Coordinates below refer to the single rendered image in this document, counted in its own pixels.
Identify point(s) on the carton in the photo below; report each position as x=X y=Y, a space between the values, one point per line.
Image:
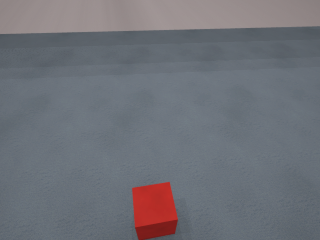
x=154 y=211

